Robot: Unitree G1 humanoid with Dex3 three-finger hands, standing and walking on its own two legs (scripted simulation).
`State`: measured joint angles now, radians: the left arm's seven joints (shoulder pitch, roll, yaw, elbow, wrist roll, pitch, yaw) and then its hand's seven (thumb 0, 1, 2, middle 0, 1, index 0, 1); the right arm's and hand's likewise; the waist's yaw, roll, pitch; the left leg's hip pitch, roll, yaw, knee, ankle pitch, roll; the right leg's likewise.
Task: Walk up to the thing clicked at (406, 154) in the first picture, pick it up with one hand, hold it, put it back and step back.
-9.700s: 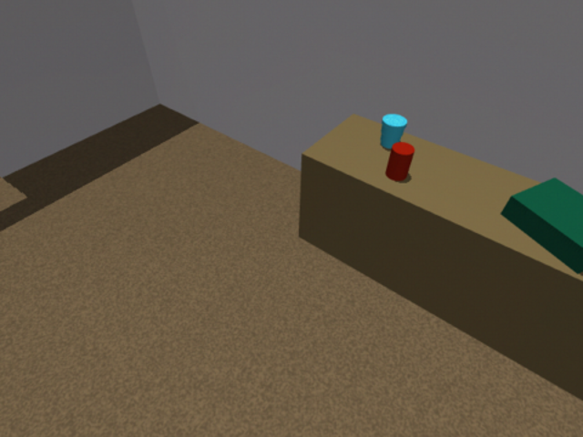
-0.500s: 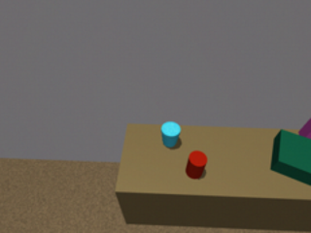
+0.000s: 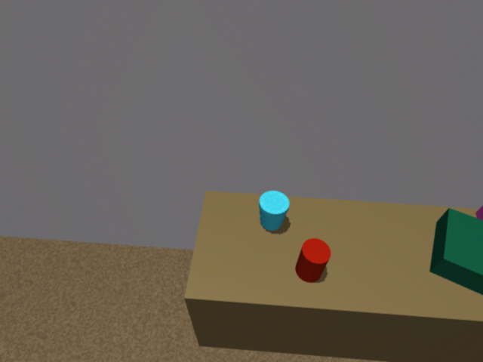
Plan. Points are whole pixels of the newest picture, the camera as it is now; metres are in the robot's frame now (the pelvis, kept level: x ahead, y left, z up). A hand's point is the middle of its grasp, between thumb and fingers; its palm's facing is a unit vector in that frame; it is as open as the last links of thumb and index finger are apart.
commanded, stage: walk up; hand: right
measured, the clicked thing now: (312, 260) +0.45 -0.18 -0.26
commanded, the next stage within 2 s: stand in 0.08 s
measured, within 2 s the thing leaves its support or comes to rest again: neither
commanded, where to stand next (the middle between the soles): +0.03 +0.00 m, yaw -1 degrees
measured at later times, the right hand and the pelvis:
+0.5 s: hand out of the picture +0.08 -0.25 -0.16, palm faces -0.03 +0.94 -0.33, open 7.3 cm; pelvis -0.01 +0.00 +0.00, yaw -1 degrees
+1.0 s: hand out of the picture +0.06 -0.26 -0.16, palm faces -0.02 +0.94 -0.33, open 7.3 cm; pelvis -0.01 -0.01 +0.00, yaw -2 degrees
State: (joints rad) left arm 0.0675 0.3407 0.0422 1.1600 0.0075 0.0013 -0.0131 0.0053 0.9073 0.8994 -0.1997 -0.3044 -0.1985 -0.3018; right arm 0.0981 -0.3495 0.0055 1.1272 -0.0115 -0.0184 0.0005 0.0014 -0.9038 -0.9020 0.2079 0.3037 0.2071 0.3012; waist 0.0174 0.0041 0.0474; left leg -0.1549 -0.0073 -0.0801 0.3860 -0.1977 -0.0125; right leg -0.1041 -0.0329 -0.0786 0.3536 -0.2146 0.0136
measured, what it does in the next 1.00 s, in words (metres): stands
